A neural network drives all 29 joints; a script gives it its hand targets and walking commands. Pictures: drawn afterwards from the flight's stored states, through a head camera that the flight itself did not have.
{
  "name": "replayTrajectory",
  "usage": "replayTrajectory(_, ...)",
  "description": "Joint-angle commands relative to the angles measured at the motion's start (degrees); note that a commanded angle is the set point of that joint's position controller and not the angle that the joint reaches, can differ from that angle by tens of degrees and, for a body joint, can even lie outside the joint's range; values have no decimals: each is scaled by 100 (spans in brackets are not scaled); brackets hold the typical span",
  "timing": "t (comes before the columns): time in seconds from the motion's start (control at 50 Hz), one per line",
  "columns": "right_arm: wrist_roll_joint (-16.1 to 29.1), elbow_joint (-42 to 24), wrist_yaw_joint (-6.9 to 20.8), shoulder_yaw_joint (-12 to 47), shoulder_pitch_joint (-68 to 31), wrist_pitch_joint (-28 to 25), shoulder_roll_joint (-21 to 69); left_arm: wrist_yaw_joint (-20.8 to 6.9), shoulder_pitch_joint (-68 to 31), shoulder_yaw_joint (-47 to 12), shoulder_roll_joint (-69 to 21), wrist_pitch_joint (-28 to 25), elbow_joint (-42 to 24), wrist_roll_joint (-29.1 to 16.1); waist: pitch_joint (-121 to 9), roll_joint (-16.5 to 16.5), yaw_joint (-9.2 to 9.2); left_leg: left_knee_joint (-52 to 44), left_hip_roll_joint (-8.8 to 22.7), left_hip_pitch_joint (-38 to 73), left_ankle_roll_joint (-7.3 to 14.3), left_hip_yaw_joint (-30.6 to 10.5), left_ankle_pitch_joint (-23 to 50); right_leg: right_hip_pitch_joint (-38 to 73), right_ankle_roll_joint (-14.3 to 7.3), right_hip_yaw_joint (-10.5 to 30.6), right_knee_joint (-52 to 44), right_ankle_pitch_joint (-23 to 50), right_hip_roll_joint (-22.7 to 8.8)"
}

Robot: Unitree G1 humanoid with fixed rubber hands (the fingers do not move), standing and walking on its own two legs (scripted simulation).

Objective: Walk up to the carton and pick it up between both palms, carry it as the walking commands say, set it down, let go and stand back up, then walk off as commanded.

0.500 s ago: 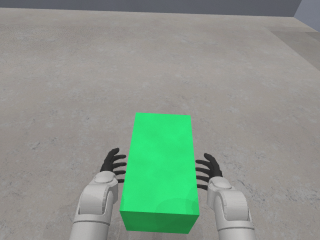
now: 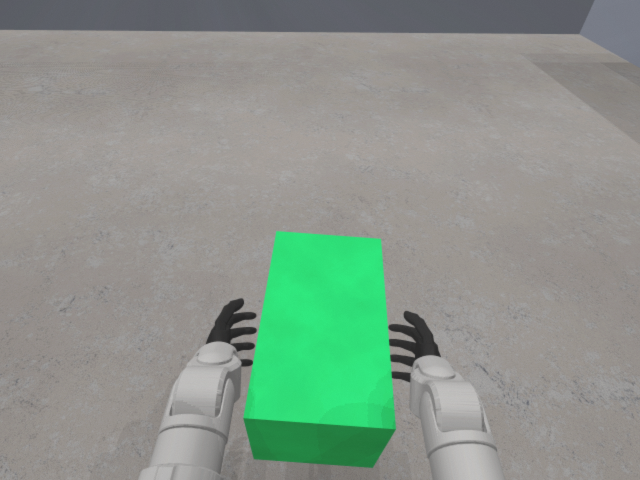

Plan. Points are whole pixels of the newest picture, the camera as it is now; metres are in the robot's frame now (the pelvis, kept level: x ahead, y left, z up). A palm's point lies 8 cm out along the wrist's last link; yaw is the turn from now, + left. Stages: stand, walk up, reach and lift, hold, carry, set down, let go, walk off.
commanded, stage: carry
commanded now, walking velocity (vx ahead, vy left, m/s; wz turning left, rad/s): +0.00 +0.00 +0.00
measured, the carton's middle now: (321, 342) +0.36 +0.00 -0.07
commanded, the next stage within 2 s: hold in 0.82 s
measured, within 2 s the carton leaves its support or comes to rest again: neither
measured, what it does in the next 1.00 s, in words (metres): stands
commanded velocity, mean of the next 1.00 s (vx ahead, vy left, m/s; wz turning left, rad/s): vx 0.00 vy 0.00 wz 0.00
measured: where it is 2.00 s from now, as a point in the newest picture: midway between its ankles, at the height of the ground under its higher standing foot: outside the picture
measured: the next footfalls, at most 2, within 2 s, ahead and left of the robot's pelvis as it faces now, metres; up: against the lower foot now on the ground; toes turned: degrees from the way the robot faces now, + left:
none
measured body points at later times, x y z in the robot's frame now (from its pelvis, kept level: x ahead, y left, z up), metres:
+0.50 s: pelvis +0.02 -0.01 +0.00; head +0.01 -0.02 +0.45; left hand +0.32 +0.12 +0.00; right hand +0.31 -0.15 +0.00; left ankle +0.04 +0.10 -0.73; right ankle +0.03 -0.12 -0.73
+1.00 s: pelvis +0.02 +0.00 +0.01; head -0.02 -0.01 +0.46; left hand +0.31 +0.14 +0.04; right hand +0.30 -0.13 +0.02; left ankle +0.03 +0.12 -0.73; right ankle +0.03 -0.13 -0.73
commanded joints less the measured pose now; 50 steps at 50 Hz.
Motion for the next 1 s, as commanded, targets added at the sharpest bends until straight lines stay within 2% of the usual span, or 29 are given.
replayTrajectory(0.0,1265,-1126,1210,2626,-3407,-521,4706,-1271,-2763,-2590,-4814,-427,-885,-1371,-2284,6,-26,-319,715,827,121,-621,755,642,-242,484,-334,735,-590)
replayTrajectory(0.08,909,-286,1308,2332,-3127,-618,4517,-1379,-2866,-2295,-4442,-556,-302,-1121,-2272,-292,-18,-357,693,642,132,-707,646,827,-270,559,-399,879,-610)
replayTrajectory(0.12,1690,-2092,1288,3038,-3798,-569,5002,-1308,-3067,-2930,-5177,-477,-1738,-1692,-2087,65,-20,-456,728,781,112,-686,774,589,-232,511,-299,797,-561)
replayTrajectory(0.14,1339,-933,1378,2684,-3308,-513,4864,-1374,-2694,-2629,-4873,-441,-781,-1346,-2057,-43,-4,-417,735,886,86,-657,870,586,-234,454,-307,709,-544)
replayTrajectory(0.16,1799,-2214,1275,3037,-3729,-510,5096,-1293,-3109,-3011,-5254,-421,-1983,-1831,-2257,73,-28,-340,808,862,125,-748,1256,737,-237,471,-202,834,-576)
replayTrajectory(0.18,1147,-719,1285,2443,-3347,-468,4601,-1329,-2469,-2294,-4649,-355,-264,-1113,-2150,-71,-1,-327,753,893,139,-643,1234,618,-214,424,-312,820,-514)
replayTrajectory(0.22,1666,-1966,1208,2955,-3525,-524,4895,-1222,-2935,-2862,-4948,-436,-1827,-1683,-2516,176,-46,-176,760,963,126,-562,1655,867,-259,512,-91,1365,-625)
replayTrajectory(0.26,1359,-1260,1257,2758,-2991,-538,4683,-1312,-2178,-2637,-4762,-374,-767,-1361,-2763,-83,-32,38,806,1232,167,-524,2573,1136,-248,377,140,2043,-622)
replayTrajectory(0.28,1611,-2026,1203,3078,-3351,-518,4798,-1274,-2277,-2826,-4975,-355,-1308,-1581,-2723,-121,-39,124,802,1234,143,-466,2892,1111,-185,381,214,2358,-650)
replayTrajectory(0.34,1411,-1460,1322,2977,-3155,-483,4804,-1378,-2214,-2699,-4935,-398,-970,-1376,-2434,-82,-24,24,719,1057,122,-445,2198,966,-236,428,48,2145,-704)
replayTrajectory(0.38,841,-35,1406,2294,-3063,-603,4337,-1496,-2239,-2107,-4447,-512,411,-891,-2193,-149,-16,-254,716,859,171,-563,988,811,-226,491,-258,1223,-670)
replayTrajectory(0.42,1345,-1082,1493,3029,-3229,-604,5028,-1535,-2555,-2791,-5120,-551,-779,-1362,-2139,-14,-21,-233,768,888,95,-576,1523,854,-260,478,-75,1266,-653)
replayTrajectory(0.46,1140,-341,1534,2612,-3534,-736,4837,-1576,-3235,-2482,-4812,-704,-463,-1261,-2096,-3,-13,-353,733,920,122,-569,803,726,-321,589,-331,886,-576)
replayTrajectory(0.48,1661,-1612,1423,3058,-3946,-713,5086,-1473,-3399,-2884,-5198,-651,-1522,-1712,-1950,-179,-44,-346,739,786,56,-533,579,669,-296,560,-356,735,-558)
replayTrajectory(0.5,1249,-750,1439,2750,-3600,-651,4882,-1539,-2825,-2523,-4916,-570,-463,-1300,-1883,-204,-16,-379,686,715,93,-549,277,654,-318,590,-491,441,-572)
replayTrajectory(0.52,1465,-1353,1418,2965,-3903,-661,5028,-1526,-3111,-2786,-5225,-570,-963,-1529,-1596,-113,-27,-519,664,513,35,-589,191,592,-271,598,-499,301,-556)
replayTrajectory(0.54,953,-211,1418,2450,-3668,-694,4585,-1538,-2865,-2196,-4617,-613,140,-1025,-1719,-432,-3,-423,668,425,91,-627,62,704,-237,551,-650,158,-566)
replayTrajectory(0.64,1570,-1139,1443,2992,-4004,-899,4960,-1482,-3425,-2632,-4946,-836,-1053,-1464,-1994,5,-13,-313,637,649,45,-511,276,795,-345,709,-540,778,-597)
replayTrajectory(0.7,1089,-163,1413,2547,-3483,-953,4594,-1518,-3080,-2445,-4570,-827,-81,-1244,-2228,-122,-38,-261,667,678,81,-589,820,1075,-342,706,-298,1230,-575)
replayTrajectory(0.72,1735,-1596,1327,3182,-3645,-851,5213,-1401,-3576,-3125,-5113,-784,-1805,-1896,-2220,-51,-49,-175,700,784,74,-572,1054,962,-345,704,-279,1331,-580)
replayTrajectory(0.74,1148,-365,1409,2633,-3289,-866,4694,-1492,-3036,-2624,-4687,-771,-496,-1306,-2264,76,-38,-185,727,886,68,-495,1104,964,-304,593,-294,1298,-602)
replayTrajectory(0.76,1342,-676,1427,2829,-3362,-881,4834,-1460,-3040,-2833,-4861,-758,-701,-1458,-2246,143,-36,-266,750,987,82,-522,1423,983,-313,524,-125,1286,-561)
replayTrajectory(0.78,962,66,1411,2397,-3077,-872,4555,-1468,-3089,-2535,-4548,-789,-230,-1233,-2462,167,-32,-105,833,1198,89,-471,1934,932,-285,524,-62,1555,-550)
replayTrajectory(0.8,1243,-544,1435,2780,-3311,-948,4767,-1496,-2966,-2758,-4790,-797,-533,-1389,-2520,174,-25,-36,832,1121,139,-499,2253,1039,-325,556,-5,1704,-542)
replayTrajectory(0.82,1611,-1737,1586,4000,-2440,-929,6207,-1709,-1893,-3819,-5926,-789,-2045,-1537,-3871,441,109,-265,-669,1825,-57,-1237,3668,2649,-3,1307,-257,4540,199)
replayTrajectory(0.84,1670,-1927,1646,4079,-2450,-887,6209,-1785,-1779,-3927,-6015,-706,-2109,-1493,-3772,426,44,-453,-668,1817,-108,-1306,3933,2985,-8,1332,-246,5543,142)
replayTrajectory(0.92,1724,-1482,1898,4241,-4253,-715,6053,-1733,-2181,-2741,-6063,-434,-1111,-1075,-2250,-39,765,-483,-522,2045,-103,-1535,2974,1625,-78,1172,-720,2659,315)
replayTrajectory(0.96,1427,-1191,2032,3634,-4682,-687,5327,-1747,-2560,-2255,-5938,-393,-246,-907,-794,148,526,-1092,-392,699,-78,-1610,720,1998,-137,907,-777,367,543)
replayTrajectory(0.98,1166,-583,2080,3010,-4197,-633,5191,-1837,-3160,-2474,-6346,-398,-256,-1216,-337,492,-35,-1408,-181,369,-199,-1768,204,2103,-127,774,-658,199,653)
